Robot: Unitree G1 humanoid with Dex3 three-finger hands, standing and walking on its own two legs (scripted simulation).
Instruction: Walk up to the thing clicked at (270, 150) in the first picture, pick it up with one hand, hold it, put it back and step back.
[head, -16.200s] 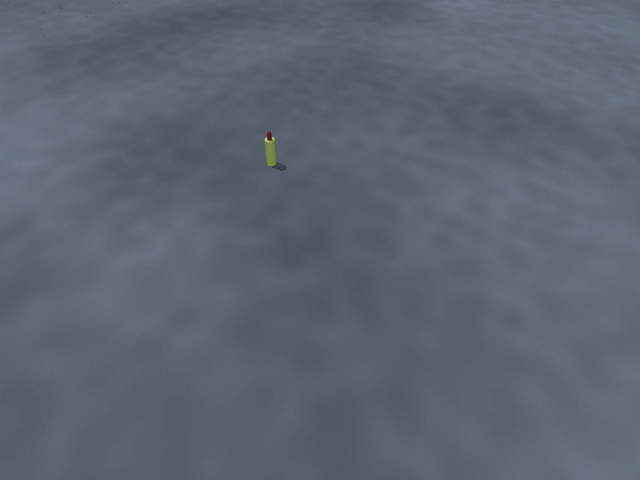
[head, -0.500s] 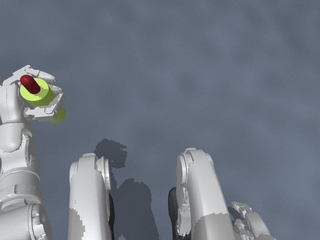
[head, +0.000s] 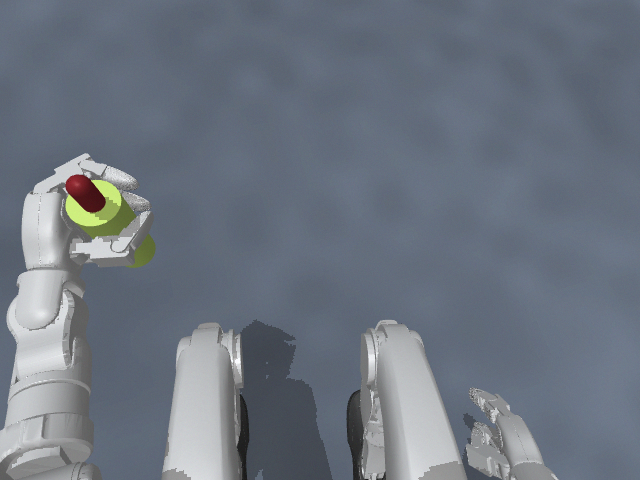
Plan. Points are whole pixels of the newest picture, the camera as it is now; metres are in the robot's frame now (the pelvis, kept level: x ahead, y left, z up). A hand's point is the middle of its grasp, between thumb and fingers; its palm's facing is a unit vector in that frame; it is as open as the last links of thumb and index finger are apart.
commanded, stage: lift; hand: left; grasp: from the side
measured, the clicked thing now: (111, 222) +0.42 +0.24 -0.02
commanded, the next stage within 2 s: hold in 1.50 s
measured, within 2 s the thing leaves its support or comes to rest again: neither
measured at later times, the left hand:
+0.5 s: hand (18, 142) +0.39 +0.22 +0.17, palm faces +0.14 -0.99 -0.06, open 6.7 cm
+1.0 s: hand out of the picture +0.38 +0.21 +0.26, palm faces +0.12 -0.99 -0.03, open 6.7 cm
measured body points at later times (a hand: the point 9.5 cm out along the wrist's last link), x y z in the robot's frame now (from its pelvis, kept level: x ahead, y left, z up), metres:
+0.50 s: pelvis +0.04 +0.01 +0.15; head +0.17 +0.04 +0.58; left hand +0.38 +0.27 +0.18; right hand +0.21 -0.24 +0.04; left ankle +0.08 +0.13 -0.42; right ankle +0.08 -0.13 -0.42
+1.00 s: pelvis +0.06 +0.01 +0.23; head +0.14 +0.03 +0.68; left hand +0.37 +0.27 +0.26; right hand +0.20 -0.22 +0.13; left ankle +0.08 +0.13 -0.42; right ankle +0.08 -0.13 -0.42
